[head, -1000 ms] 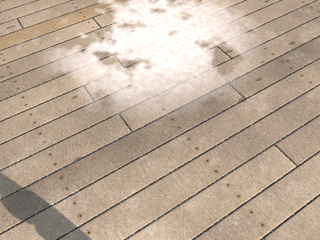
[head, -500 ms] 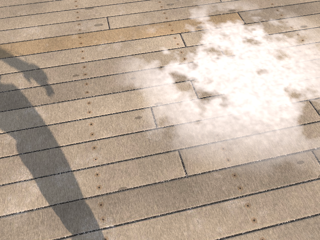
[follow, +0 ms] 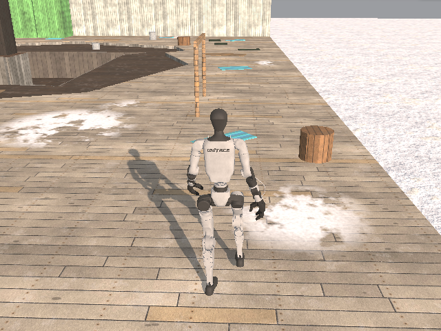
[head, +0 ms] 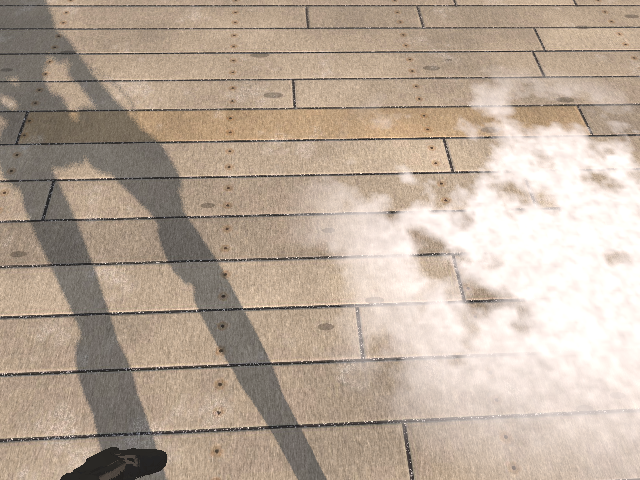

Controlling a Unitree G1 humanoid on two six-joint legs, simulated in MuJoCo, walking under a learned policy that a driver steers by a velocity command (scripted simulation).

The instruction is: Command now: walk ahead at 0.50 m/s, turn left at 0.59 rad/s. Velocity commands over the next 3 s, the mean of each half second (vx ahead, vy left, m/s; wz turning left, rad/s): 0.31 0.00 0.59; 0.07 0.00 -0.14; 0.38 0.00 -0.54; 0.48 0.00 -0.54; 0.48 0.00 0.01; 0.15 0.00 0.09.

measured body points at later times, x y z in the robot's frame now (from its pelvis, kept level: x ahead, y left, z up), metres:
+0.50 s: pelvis +0.20 -0.02 +0.00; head +0.24 -0.01 +0.45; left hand +0.17 +0.25 -0.12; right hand +0.44 -0.21 -0.11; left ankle +0.27 +0.10 -0.71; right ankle +0.19 -0.13 -0.74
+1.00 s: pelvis +0.23 -0.02 -0.01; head +0.24 -0.04 +0.44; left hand +0.24 +0.26 -0.13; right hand +0.41 -0.26 -0.13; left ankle +0.26 +0.10 -0.73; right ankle +0.22 -0.10 -0.74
